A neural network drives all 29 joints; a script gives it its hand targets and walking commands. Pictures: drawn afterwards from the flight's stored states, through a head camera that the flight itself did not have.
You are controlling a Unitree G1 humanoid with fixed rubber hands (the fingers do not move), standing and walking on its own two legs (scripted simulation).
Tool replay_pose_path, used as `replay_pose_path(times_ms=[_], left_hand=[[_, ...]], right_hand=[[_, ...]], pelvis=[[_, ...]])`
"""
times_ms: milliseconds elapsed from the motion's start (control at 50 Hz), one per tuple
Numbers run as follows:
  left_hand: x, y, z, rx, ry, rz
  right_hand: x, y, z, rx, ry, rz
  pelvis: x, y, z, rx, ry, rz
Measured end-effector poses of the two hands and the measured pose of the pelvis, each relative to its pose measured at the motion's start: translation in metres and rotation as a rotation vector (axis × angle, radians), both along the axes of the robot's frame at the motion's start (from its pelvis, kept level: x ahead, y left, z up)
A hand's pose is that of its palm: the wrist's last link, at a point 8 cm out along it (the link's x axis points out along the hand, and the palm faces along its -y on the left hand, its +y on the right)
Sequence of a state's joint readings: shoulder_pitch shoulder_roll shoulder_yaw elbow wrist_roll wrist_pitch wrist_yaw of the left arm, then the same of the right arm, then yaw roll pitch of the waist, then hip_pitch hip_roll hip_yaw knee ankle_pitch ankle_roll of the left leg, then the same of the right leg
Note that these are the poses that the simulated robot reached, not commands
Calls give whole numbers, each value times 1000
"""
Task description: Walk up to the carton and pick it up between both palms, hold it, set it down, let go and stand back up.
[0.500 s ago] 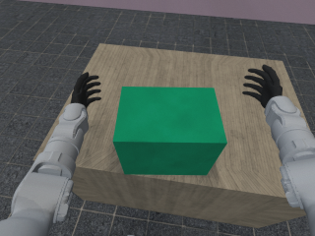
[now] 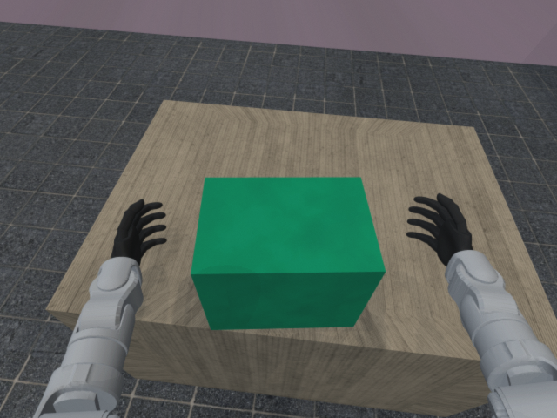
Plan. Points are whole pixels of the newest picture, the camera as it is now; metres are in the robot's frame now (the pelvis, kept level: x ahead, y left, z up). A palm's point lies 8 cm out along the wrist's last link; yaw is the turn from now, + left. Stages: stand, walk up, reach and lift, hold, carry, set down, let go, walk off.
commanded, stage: set down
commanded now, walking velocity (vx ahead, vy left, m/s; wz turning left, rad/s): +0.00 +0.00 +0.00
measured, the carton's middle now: (283, 256) +0.40 +0.03 -0.07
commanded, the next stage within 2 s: none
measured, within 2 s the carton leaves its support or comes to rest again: neither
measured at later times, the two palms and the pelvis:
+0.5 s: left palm (140, 276) +0.30 +0.24 +0.01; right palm (455, 286) +0.32 -0.24 +0.01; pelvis +0.01 +0.00 +0.00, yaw -1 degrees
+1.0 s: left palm (140, 333) +0.23 +0.23 -0.03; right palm (463, 365) +0.23 -0.25 -0.04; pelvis -0.01 +0.00 -0.01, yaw -1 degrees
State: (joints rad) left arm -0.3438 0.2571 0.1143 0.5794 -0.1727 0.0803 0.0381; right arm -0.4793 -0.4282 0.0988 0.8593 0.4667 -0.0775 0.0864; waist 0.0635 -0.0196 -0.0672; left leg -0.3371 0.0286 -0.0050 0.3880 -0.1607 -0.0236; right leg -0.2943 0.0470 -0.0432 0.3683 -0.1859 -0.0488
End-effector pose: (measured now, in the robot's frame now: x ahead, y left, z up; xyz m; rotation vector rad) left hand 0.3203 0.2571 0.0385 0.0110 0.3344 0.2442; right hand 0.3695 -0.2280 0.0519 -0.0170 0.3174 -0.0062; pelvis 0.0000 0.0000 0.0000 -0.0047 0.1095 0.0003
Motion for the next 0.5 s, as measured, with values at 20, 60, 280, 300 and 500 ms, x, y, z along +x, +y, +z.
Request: replay_pose_path(times_ms=[20,60,280,300,500], left_hand=[[-5,0,-4,1,2,2],[-11,-2,-9,6,-1,0],[-6,-9,8,13,-82,-27],[-4,-9,7,8,-76,-20],[-23,-18,-24,3,-26,-15]], right_hand=[[-4,1,-5,5,-1,4],[-10,3,-12,15,-9,11],[-23,-7,-9,6,-51,-1],[-23,-9,-9,3,-44,-3],[-46,-9,-38,0,14,10]], pelvis=[[0,1,0,-1,3,1],[-1,2,-1,-2,13,1],[1,7,-1,0,16,-10],[1,7,-1,2,13,-13],[6,5,0,3,-28,-11]])
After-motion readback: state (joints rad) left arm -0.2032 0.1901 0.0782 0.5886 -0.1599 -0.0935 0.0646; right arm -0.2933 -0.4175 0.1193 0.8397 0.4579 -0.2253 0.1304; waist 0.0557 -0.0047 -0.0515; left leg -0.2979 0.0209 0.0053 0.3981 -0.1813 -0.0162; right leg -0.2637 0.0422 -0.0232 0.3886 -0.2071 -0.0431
